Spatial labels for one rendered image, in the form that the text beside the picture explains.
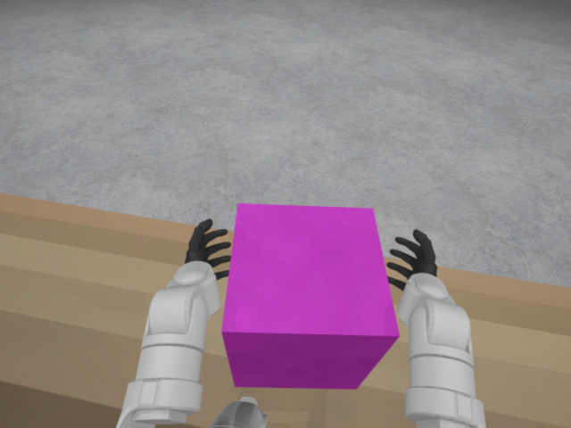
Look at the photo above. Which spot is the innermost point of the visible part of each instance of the right robot hand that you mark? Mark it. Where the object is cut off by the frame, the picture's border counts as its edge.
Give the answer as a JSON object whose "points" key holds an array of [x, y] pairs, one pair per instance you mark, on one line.
{"points": [[425, 262]]}

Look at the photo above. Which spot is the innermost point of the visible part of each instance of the carton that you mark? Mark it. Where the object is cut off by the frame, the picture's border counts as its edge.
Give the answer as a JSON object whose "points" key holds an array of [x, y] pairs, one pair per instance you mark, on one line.
{"points": [[308, 302]]}

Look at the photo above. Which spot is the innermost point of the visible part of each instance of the left robot shin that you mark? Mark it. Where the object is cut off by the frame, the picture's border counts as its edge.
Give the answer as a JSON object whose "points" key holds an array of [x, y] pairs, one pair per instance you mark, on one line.
{"points": [[249, 399]]}

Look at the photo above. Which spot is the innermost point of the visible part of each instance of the robot right forearm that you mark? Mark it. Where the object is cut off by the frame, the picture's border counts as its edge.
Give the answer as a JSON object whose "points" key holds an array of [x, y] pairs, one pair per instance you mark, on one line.
{"points": [[442, 391]]}

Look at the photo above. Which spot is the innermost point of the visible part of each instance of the robot left thigh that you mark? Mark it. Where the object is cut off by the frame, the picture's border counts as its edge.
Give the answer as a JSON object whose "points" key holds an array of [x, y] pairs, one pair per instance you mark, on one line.
{"points": [[240, 414]]}

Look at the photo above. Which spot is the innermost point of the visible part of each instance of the robot left forearm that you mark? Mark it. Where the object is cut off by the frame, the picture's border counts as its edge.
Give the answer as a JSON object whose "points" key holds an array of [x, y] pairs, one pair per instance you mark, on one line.
{"points": [[167, 387]]}

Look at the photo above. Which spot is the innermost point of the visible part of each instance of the left robot hand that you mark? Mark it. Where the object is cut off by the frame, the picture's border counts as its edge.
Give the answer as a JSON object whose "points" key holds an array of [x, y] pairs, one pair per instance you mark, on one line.
{"points": [[198, 242]]}

